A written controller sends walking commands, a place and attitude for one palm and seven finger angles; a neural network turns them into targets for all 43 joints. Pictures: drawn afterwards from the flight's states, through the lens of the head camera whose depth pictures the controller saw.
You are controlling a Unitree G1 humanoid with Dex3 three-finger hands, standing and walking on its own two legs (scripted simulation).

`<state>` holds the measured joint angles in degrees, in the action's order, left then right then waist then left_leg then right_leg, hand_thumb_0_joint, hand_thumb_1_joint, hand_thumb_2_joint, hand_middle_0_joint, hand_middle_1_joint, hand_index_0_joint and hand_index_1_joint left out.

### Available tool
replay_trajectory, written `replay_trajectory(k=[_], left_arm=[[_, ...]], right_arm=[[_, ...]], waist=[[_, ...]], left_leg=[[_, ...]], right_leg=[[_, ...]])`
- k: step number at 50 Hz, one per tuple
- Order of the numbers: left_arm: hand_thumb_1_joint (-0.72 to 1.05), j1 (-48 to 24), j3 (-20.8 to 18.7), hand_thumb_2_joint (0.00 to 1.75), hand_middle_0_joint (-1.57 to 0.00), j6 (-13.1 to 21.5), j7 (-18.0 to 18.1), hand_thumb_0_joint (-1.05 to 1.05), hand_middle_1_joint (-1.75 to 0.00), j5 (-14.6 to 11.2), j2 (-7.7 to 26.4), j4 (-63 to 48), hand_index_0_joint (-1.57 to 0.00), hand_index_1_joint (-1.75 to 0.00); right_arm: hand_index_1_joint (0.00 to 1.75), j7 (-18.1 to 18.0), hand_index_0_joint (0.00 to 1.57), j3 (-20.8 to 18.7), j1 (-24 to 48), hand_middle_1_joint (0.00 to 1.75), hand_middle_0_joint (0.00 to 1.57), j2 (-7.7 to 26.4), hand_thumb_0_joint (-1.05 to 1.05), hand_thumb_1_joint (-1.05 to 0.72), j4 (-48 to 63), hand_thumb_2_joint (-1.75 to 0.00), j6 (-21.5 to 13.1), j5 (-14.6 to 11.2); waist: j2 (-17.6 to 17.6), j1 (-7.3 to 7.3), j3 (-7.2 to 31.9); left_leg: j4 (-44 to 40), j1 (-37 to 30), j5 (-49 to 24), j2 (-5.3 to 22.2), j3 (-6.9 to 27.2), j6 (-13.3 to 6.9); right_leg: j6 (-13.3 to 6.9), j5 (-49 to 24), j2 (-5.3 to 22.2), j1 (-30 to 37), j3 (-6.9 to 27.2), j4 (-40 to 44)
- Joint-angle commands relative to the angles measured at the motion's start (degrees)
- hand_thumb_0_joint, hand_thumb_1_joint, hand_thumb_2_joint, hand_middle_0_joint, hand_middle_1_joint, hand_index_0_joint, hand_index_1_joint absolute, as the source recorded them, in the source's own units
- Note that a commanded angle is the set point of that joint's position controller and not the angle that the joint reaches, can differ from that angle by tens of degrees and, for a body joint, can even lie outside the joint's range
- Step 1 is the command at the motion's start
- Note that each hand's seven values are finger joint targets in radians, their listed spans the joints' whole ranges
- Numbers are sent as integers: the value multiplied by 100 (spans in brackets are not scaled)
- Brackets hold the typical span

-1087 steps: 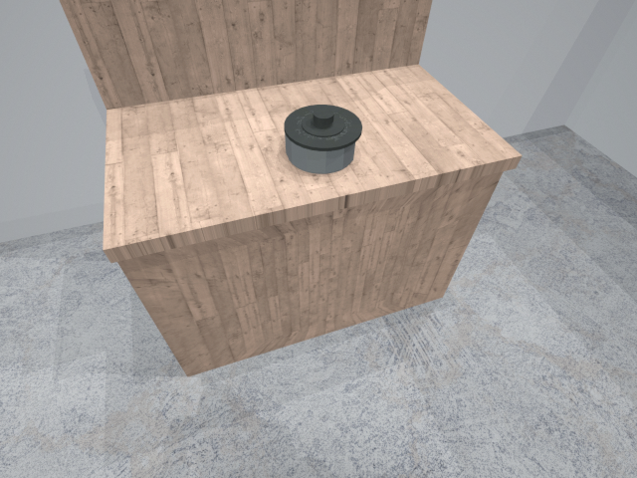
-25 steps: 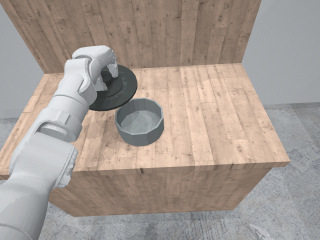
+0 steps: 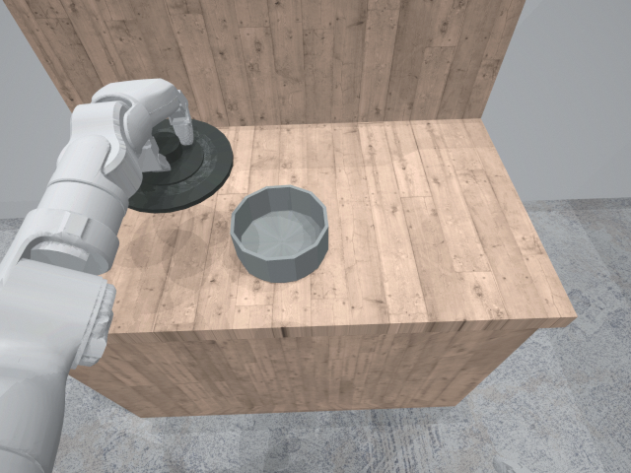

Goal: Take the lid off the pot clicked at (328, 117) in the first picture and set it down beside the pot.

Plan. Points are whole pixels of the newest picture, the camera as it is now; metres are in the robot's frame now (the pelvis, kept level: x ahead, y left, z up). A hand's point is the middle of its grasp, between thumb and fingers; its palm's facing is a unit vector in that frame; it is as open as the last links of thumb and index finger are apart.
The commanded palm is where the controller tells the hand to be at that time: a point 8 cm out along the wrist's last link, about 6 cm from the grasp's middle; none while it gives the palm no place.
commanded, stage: move the lid sideways beside the pot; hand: left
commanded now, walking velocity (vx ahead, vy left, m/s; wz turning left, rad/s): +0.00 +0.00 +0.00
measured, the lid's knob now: (163, 148) +0.51 +0.19 +0.14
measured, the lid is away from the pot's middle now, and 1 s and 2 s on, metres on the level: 0.14 0.23 0.23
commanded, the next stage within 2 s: lower the lid onto the table in 0.82 s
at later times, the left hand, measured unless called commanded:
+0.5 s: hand (95, 158) +0.46 +0.26 +0.16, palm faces -0.33 -0.06 -0.94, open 7.5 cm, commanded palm +0.47 +0.26 +0.23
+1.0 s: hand (83, 155) +0.47 +0.28 +0.16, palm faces -0.36 -0.07 -0.93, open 7.5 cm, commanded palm +0.48 +0.28 +0.22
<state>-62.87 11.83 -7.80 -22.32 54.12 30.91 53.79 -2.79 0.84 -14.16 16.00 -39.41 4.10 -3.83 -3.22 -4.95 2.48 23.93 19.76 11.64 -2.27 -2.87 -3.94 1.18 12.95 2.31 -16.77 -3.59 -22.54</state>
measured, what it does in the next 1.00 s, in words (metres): stands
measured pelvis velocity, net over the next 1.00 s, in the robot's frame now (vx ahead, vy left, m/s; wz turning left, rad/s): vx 0.00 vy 0.01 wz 0.00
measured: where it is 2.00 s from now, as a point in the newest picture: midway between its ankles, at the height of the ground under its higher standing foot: outside the picture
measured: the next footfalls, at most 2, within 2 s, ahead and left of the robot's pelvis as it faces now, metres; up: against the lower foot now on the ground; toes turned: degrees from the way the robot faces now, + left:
none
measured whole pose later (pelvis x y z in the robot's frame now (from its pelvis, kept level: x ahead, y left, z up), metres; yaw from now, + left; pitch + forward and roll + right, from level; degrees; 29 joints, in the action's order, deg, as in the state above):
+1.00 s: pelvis +0.00 +0.01 +0.00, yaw +0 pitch +9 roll -2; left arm -63.9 7.6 1.0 -26.0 54.4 41.4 58.2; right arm -3.9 0.4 -16.6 16.9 -40.9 6.6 -4.2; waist -2.3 -5.5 2.5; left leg 25.5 22.9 12.1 -2.4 -2.4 -5.0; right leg 1.7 11.6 2.3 -18.1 -3.9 -20.6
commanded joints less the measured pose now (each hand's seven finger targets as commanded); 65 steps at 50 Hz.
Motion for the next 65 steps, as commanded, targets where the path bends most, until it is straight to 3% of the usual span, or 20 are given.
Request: replay_trajectory(k=[1,6,9,11,15,19,21,23,26,31,35,38,39,43,47,49,56,59,63,65], left_arm=[[71,-3416,-920,90,-85,71,302,0,-108,138,2047,-1283,-84,-105],[71,-3622,-731,90,-85,171,211,0,-108,102,1946,-1304,-84,-105],[71,-3587,-877,90,-85,358,209,0,-108,81,2134,-1739,-84,-105],[71,-3353,-729,90,-85,354,147,0,-108,58,1938,-1419,-84,-105],[71,-3215,-1072,90,-85,366,108,0,-108,65,2461,-1087,-84,-105],[71,-3571,-865,90,-85,561,117,0,-108,88,2315,-1741,-84,-105],[71,-3302,-809,90,-85,530,82,0,-108,87,2220,-1272,-84,-105],[71,-3380,-1019,90,-85,594,56,0,-108,28,2558,-1311,-84,-105],[71,-3544,-724,90,-85,610,16,0,-108,-7,2259,-1200,-84,-105],[71,-3757,-842,90,-85,734,48,0,-108,51,2502,-1184,-84,-105],[71,-3541,-1142,90,-85,809,55,0,-108,89,2969,-806,-84,-105],[71,-3509,-851,90,-85,805,4,0,-108,63,2632,-735,-84,-105],[71,-3682,-681,90,-85,794,-4,0,-108,83,2425,-892,-84,-105],[71,-3483,-1144,90,-85,910,-21,0,-108,57,2900,-1077,-84,-105],[71,-3567,-849,90,-85,874,-67,0,-108,-16,2530,-943,-84,-105],[71,-3410,-1017,90,-85,874,-14,0,-108,52,2743,-760,-84,-105],[71,-3290,-1192,90,-85,956,111,0,-108,130,2841,-1060,-84,-105],[71,-3121,-1500,90,-85,1015,179,0,-108,137,3236,-988,-84,-105],[71,-3219,-1202,90,-85,1060,197,0,-108,101,2823,-1274,-84,-105],[71,-2913,-1229,90,-85,1008,198,0,-108,126,2820,-726,-84,-105]], right_arm=[[30,-74,20,-262,1,30,20,844,0,-90,627,-90,-124,54],[30,-93,20,-289,-64,30,20,868,0,-90,579,-90,-69,23],[30,-90,20,-316,-56,30,20,847,0,-90,667,-90,-95,57],[30,-95,20,-309,-76,30,20,851,0,-90,608,-90,-26,38],[30,-105,20,-288,-95,30,20,949,0,-90,576,-90,69,19],[30,-105,20,-309,-25,30,20,890,0,-90,658,-90,64,20],[30,-114,20,-314,-90,30,20,912,0,-90,580,-90,95,9],[30,-132,20,-302,-137,30,20,986,0,-90,574,-90,101,-2],[30,-157,20,-287,-133,30,20,946,0,-90,538,-90,91,-26],[30,-223,20,-288,-250,30,20,977,0,-90,461,-90,18,-17],[30,-257,20,-256,-297,30,20,1036,0,-90,420,-90,44,-15],[30,-240,20,-279,-310,30,20,1056,0,-90,386,-90,42,-37],[30,-210,20,-299,-299,30,20,1029,0,-90,387,-90,46,-26],[30,-213,20,-345,-390,30,20,1041,0,-90,429,-90,44,27],[30,-206,20,-337,-421,30,20,1028,0,-90,353,-90,100,1],[30,-175,20,-340,-451,30,20,1069,0,-90,327,-90,144,13],[30,-151,20,-365,-371,30,20,1011,0,-90,446,-90,223,57],[30,-165,20,-349,-395,30,20,1042,0,-90,479,-90,269,62],[30,-163,20,-375,-339,30,20,1005,0,-90,504,-90,255,64],[30,-180,20,-351,-401,30,20,1021,0,-90,435,-90,294,55]], waist=[[-44,21,2750],[15,-75,2570],[-338,-46,2955],[-235,-85,2655],[16,-14,2420],[-432,-58,2688],[-395,-87,2377],[-258,-54,2448],[-342,-119,2375],[-369,-117,2488],[-252,-73,2443],[-273,-115,2324],[-554,-146,2352],[-492,-80,2778],[-412,-154,2559],[-431,-126,2386],[-516,-54,2821],[-332,-36,2878],[-603,-64,2847],[-381,-96,2569]], left_leg=[[172,-2074,-2516,133,640,-91],[166,-2053,-2373,155,659,-98],[276,-2451,-3007,160,718,-102],[258,-2316,-2915,176,707,-90],[173,-1865,-2318,133,612,-116],[225,-2310,-2701,197,718,-79],[225,-2231,-2543,217,723,-65],[169,-2081,-2309,185,686,-75],[131,-2080,-2049,187,687,-74],[157,-2187,-2103,214,726,-76],[121,-1855,-1872,171,657,-99],[143,-1836,-1994,194,660,-70],[191,-2035,-2153,217,668,-63],[335,-2271,-2744,203,726,-82],[271,-2205,-2656,207,712,-88],[287,-2089,-2783,241,723,-59],[375,-2239,-3127,253,712,-71],[361,-2109,-3182,257,703,-84],[399,-2312,-3367,274,709,-61],[379,-2098,-2946,273,688,-79]], right_leg=[[-357,-1961,-275,284,113,41],[-345,-1801,-298,103,62,107],[-346,-1980,-306,115,98,80],[-341,-1873,-315,-19,46,128],[-360,-1808,-310,170,52,139],[-364,-1702,-318,-26,30,142],[-363,-1455,-342,-248,-2,202],[-383,-1476,-316,-98,13,210],[-361,-1298,-334,-213,-18,222],[-366,-1267,-352,-250,-30,229],[-371,-1351,-343,-32,-1,233],[-381,-1319,-335,-222,-24,235],[-370,-1291,-354,-365,-32,226],[-371,-1567,-371,-204,13,216],[-335,-1523,-394,-334,-48,236],[-363,-1527,-403,-381,-52,198],[-364,-1740,-389,-203,-10,121],[-350,-1872,-392,-14,22,110],[-361,-1779,-376,-284,-2,138],[-341,-1583,-409,-366,-28,154]])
